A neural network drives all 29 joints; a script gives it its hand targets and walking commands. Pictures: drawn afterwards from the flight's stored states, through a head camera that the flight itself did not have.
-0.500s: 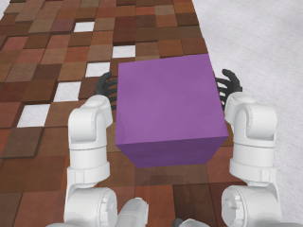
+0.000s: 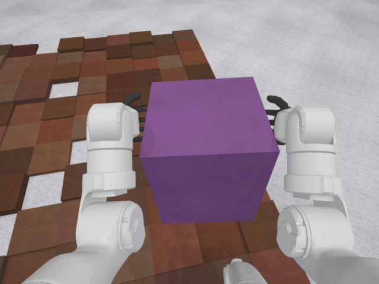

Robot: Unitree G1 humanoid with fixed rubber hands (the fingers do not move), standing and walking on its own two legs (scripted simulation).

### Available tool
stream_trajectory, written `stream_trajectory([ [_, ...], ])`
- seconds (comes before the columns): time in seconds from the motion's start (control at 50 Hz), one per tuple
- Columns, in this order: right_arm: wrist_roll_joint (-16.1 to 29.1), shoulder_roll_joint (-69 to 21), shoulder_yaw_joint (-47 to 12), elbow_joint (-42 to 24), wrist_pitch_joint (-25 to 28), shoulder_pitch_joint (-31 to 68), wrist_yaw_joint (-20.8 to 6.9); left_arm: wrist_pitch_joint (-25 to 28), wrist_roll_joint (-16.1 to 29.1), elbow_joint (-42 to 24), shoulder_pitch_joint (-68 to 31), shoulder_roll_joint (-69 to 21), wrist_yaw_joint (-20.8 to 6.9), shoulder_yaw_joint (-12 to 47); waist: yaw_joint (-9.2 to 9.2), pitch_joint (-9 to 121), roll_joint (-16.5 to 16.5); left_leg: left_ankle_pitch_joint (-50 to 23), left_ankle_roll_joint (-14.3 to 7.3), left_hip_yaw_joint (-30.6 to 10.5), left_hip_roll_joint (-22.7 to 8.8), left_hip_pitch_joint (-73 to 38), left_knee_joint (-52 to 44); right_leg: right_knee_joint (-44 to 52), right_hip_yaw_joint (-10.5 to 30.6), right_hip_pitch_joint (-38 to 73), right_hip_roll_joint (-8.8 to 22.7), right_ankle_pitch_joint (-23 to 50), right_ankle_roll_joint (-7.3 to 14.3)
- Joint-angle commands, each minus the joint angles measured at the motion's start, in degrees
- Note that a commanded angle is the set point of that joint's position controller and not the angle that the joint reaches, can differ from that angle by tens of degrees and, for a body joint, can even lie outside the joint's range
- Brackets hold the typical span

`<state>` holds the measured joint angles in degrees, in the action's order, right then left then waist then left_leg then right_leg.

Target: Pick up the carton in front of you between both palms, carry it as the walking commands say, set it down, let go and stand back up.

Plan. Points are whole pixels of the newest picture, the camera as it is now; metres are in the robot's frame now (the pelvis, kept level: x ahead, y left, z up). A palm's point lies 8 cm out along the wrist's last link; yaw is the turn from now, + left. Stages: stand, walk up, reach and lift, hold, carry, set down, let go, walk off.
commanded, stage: carry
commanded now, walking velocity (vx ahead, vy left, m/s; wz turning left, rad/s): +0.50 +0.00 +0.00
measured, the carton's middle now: (205, 154) +0.36 -0.02 +0.06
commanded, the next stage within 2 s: none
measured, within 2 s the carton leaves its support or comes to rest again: neither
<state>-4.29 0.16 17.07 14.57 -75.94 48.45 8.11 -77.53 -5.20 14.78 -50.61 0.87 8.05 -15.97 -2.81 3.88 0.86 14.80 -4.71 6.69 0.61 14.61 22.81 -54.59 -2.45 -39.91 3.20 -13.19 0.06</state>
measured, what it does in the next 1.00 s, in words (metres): walks ahead: right foot, then left foot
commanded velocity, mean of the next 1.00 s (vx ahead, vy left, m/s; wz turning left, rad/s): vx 0.50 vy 0.00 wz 0.00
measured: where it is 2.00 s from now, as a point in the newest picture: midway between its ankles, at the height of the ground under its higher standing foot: (197, 126)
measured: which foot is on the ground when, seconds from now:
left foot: down 0.00-0.24, up 0.26-0.64, down 0.66-1.00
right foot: up 0.00-0.20, down 0.22-0.70, up 0.72-1.00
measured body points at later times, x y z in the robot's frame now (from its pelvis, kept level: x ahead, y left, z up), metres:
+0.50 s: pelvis +0.32 -0.04 +0.00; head +0.35 -0.06 +0.45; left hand +0.61 +0.12 +0.07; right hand +0.63 -0.18 +0.06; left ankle +0.38 +0.10 -0.70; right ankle +0.28 -0.10 -0.75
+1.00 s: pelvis +0.60 -0.02 +0.00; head +0.58 -0.03 +0.45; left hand +0.95 +0.11 +0.12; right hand +0.93 -0.19 +0.11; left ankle +0.57 +0.08 -0.74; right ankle +0.71 -0.15 -0.72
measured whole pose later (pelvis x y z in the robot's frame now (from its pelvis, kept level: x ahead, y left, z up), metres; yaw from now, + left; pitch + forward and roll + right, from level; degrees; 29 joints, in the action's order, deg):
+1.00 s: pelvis +0.60 -0.02 +0.00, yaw -1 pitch +4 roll +2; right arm -3.9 -1.9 6.4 2.4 -70.1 29.7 8.1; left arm -71.2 -5.8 -0.8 -28.1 -1.8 6.0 -9.9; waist -2.7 8.5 0.6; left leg 13.0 -2.4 10.7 -0.8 14.6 29.2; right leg -36.5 -3.6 -32.5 5.1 -8.2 1.6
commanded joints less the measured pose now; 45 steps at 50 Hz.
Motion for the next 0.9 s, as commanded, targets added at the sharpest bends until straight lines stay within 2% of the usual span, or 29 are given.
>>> stream_trajectory([
  [0.0, 26.6, -68.5, -30.2, -5.4, 2.6, 43.5, -16.7, 3.8, 21.8, -2.3, -35.1, -68.8, -12.0, 28.8, -0.32, 20.6, -7.2, -29.9, -4.9, -12.2, -13.6, -26.3, -4.1, 8.9, -1.4, -7.0, 0.4, 4.4, -0.2],
  [0.08, 25.9, -70.0, -33.8, -9.0, 5.1, 37.2, -16.7, 6.2, 22.3, -6.3, -30.3, -71.1, -12.4, 33.1, -0.54, 19.4, -8.4, -39.2, -3.1, -6.4, -11.2, -26.9, -2.5, 22.2, -5.5, 1.1, -2.2, 13.3, 1.0],
  [0.12, 25.0, -70.1, -35.8, -11.7, 6.0, 32.6, -16.4, 6.9, 22.7, -9.5, -27.2, -71.6, -12.8, 35.5, -0.15, 19.9, -9.4, -44.2, -1.5, -4.0, -10.7, -27.7, 0.2, 28.1, -6.5, 7.4, -3.3, 18.1, 2.1],
  [0.16, 24.2, -69.7, -38.2, -15.1, 6.5, 27.9, -16.2, 7.4, 22.8, -13.2, -23.4, -71.5, -13.3, 37.7, 1.28, 22.8, -10.2, -50.9, 0.7, -2.2, -10.3, -26.6, 7.9, 33.8, -8.2, 19.5, -5.0, 19.8, 3.0],
  [0.18, 24.0, -69.4, -39.5, -16.9, 6.6, 25.0, -16.1, 7.8, 22.7, -15.0, -21.0, -71.3, -13.6, 38.7, 2.65, 25.1, -7.9, -48.2, 2.5, 0.7, -8.6, -22.6, 16.1, 37.5, -9.7, 30.5, -5.1, 23.1, 2.9],
  [0.2, 23.7, -68.7, -40.8, -18.3, 6.8, 22.2, -16.1, 8.0, 22.3, -16.1, -17.1, -70.7, -14.0, 39.0, 3.97, 27.0, -4.1, -33.1, 3.7, -0.1, -7.5, -11.4, 25.6, 35.5, -4.1, 43.1, 0.9, 24.4, 3.0],
  [0.22, 24.1, -70.2, -42.0, -19.8, 6.5, 20.7, -16.3, 8.5, 20.6, -16.9, -13.7, -68.1, -14.2, 38.9, 4.18, 35.0, 8.3, -12.0, 5.7, -2.9, -3.0, 10.6, 40.3, 27.4, 18.1, 66.3, 16.7, 36.3, 12.2],
  [0.24, 23.3, -68.3, -43.0, -22.1, 6.4, 17.1, -16.5, 9.2, 20.3, -16.9, -9.0, -69.0, -14.3, 40.0, 5.4, 37.3, 16.7, 14.1, 6.1, -3.5, 3.4, 21.8, 50.9, 30.5, 28.1, 70.3, 19.3, 37.5, 16.8],
  [0.26, 23.5, -69.6, -45.1, -23.7, 6.9, 15.3, -16.5, 9.5, 20.5, -20.8, -6.8, -68.8, -14.7, 40.9, 5.46, 35.7, 13.5, 13.7, 4.9, -6.3, 0.0, 25.5, 54.0, 30.7, 25.5, 68.5, 17.9, 33.9, 15.8],
  [0.28, 23.5, -69.8, -46.1, -26.1, 7.7, 13.5, -16.5, 9.8, 21.0, -25.0, -6.3, -69.8, -15.0, 42.8, 5.2, 32.9, 6.8, 10.9, 4.4, -6.9, -1.6, 26.6, 51.8, 31.6, 22.0, 64.3, 16.3, 32.3, 13.4],
  [0.3, 23.3, -69.7, -47.3, -28.1, 8.3, 11.3, -16.4, 10.2, 21.4, -28.9, -6.1, -70.4, -15.3, 44.7, 4.4, 29.5, 3.0, 7.8, 4.4, -7.0, -3.2, 26.1, 47.3, 33.3, 19.0, 59.2, 15.4, 31.8, 11.3],
  [0.34, 22.4, -69.1, -49.7, -31.5, 9.2, 5.1, -16.0, 10.8, 22.3, -34.3, -3.2, -69.6, -16.0, 47.8, 3.85, 26.6, 4.3, 5.8, 5.1, -6.0, -4.5, 23.6, 39.9, 36.3, 14.3, 53.4, 13.8, 29.0, 9.0],
  [0.38, 20.9, -67.0, -51.2, -33.8, 9.9, -1.4, -15.7, 11.1, 22.7, -36.0, 3.2, -69.2, -17.0, 50.2, 3.97, 25.4, 6.3, 5.0, 5.5, -3.7, -4.1, 22.6, 34.7, 37.6, 10.5, 51.2, 12.9, 31.2, 9.0],
  [0.42, 19.9, -65.4, -52.5, -36.4, 10.0, -6.8, -15.4, 10.9, 23.1, -36.4, 10.1, -67.9, -18.0, 50.3, 3.96, 23.6, 6.7, 5.6, 5.6, -1.3, -3.7, 22.8, 28.4, 38.3, 8.4, 49.9, 12.6, 33.2, 9.5],
  [0.48, 19.6, -64.1, -52.5, -37.8, 9.3, -11.7, -15.5, 9.7, 23.6, -38.7, 13.9, -63.7, -18.7, 50.2, 4.05, 19.5, 8.0, -1.6, 5.6, 1.4, -2.7, 21.2, 20.0, 38.6, 5.1, 47.7, 11.2, 38.2, 7.8],
  [0.56, 19.7, -59.8, -51.9, -36.7, 6.8, -13.3, -16.0, 7.6, 22.5, -36.9, 16.0, -58.6, -19.0, 49.3, 4.47, 13.2, 7.9, -11.0, 5.2, 4.0, -0.9, 20.1, 13.0, 37.8, 0.2, 46.6, 8.4, 42.9, 6.5],
  [0.6, 20.0, -57.6, -51.2, -35.7, 5.4, -12.8, -16.3, 6.6, 21.8, -35.3, 16.1, -56.7, -18.7, 48.4, 3.92, 11.9, 7.6, -12.3, 4.1, 6.4, 0.4, 12.9, 8.3, 33.5, -2.1, 42.8, 7.7, 45.0, 5.5],
  [0.62, 20.1, -56.8, -50.7, -34.9, 4.9, -12.5, -16.5, 6.1, 21.8, -34.9, 16.0, -55.8, -18.5, 48.2, 3.53, 11.5, 6.7, -15.4, 3.6, 7.4, 1.3, 6.7, 4.7, 30.7, -3.4, 39.3, 7.0, 44.7, 4.8],
  [0.64, 20.2, -56.1, -50.2, -34.0, 4.4, -12.6, -16.6, 5.6, 21.7, -34.7, 15.0, -55.1, -18.3, 48.0, 2.56, 12.7, 6.0, -15.0, 3.1, 8.7, 2.6, -2.2, 2.6, 24.5, -5.4, 35.0, 5.4, 42.6, 3.7],
  [0.66, 20.1, -55.6, -49.6, -32.8, 4.3, -11.3, -16.8, 5.1, 21.7, -35.6, 12.0, -53.9, -18.0, 48.2, 1.16, 15.9, 3.4, -12.0, 0.1, -0.1, -2.4, -14.7, 3.3, 15.3, -6.7, 24.2, 2.6, 34.4, 1.5],
  [0.68, 20.2, -54.7, -48.8, -31.4, 4.5, -9.6, -16.8, 4.4, 22.4, -36.7, 8.0, -54.0, -17.8, 48.8, -0.81, 21.4, -11.0, -14.4, -8.6, -23.0, -16.4, -28.1, 1.6, -6.1, -6.7, 8.0, -3.9, 15.7, -1.3],
  [0.7, 21.3, -55.6, -49.3, -30.3, 4.2, -9.4, -16.6, 4.2, 22.3, -35.4, 6.7, -53.1, -17.9, 48.4, -0.88, 19.4, -16.7, -24.9, -10.5, -32.8, -20.4, -23.7, -3.8, -17.7, -1.4, 2.6, -6.3, -13.1, 0.7],
  [0.72, 21.7, -55.2, -49.2, -31.3, 4.2, -6.3, -16.5, 4.2, 22.9, -33.8, 5.6, -55.5, -17.9, 48.8, -0.23, 20.8, -12.5, -14.5, -12.7, -31.9, -22.1, -22.2, -3.2, -24.5, 3.6, -0.7, -2.3, -15.1, 1.8],
  [0.74, 22.4, -56.6, -50.1, -31.4, 4.4, -3.2, -16.5, 4.7, 23.2, -33.2, 3.7, -55.9, -17.9, 48.2, -0.73, 19.2, -4.4, -5.3, -11.8, -31.1, -21.8, -16.4, -3.8, -23.4, 5.9, -1.8, 0.9, -12.9, 2.8],
  [0.76, 23.3, -57.3, -51.0, -31.8, 4.6, 0.2, -16.5, 5.0, 23.2, -31.8, 2.3, -56.7, -17.7, 48.0, -0.33, 16.5, -1.2, 0.7, -9.3, -27.9, -20.8, -10.3, -5.7, -18.9, 6.9, -0.9, 3.0, -10.1, 3.2],
  [0.78, 24.4, -57.6, -51.9, -31.8, 4.7, 3.7, -16.6, 5.4, 23.0, -30.4, 1.3, -56.7, -17.3, 47.5, 0.76, 15.2, -0.4, 6.6, -7.0, -23.4, -18.8, -5.0, -8.4, -13.9, 5.8, 1.9, 3.8, -7.3, 2.7],
  [0.8, 25.3, -57.7, -52.4, -30.9, 5.1, 6.8, -16.6, 5.8, 22.8, -29.5, -0.6, -56.6, -16.9, 47.4, 0.93, 14.9, -3.1, 8.4, -6.3, -19.6, -17.7, -2.1, -9.3, -9.9, 4.1, 4.0, 3.5, -4.5, 2.2],
  [0.84, 26.8, -57.2, -51.8, -28.1, 5.9, 10.7, -16.6, 6.5, 22.3, -27.0, -4.0, -55.8, -15.9, 46.8, 1.04, 13.7, -6.3, 8.6, -6.0, -14.2, -15.9, 1.2, -10.2, -1.8, 1.8, 5.9, 2.9, -1.5, 1.4],
  [0.88, 27.3, -56.1, -50.3, -24.4, 6.6, 14.4, -16.2, 7.2, 22.2, -23.7, -7.4, -54.6, -14.9, 45.4, 1.18, 13.8, -7.1, 4.6, -6.2, -9.6, -15.0, 3.0, -9.9, 8.3, -0.1, 9.8, 2.4, 0.8, 1.6],
])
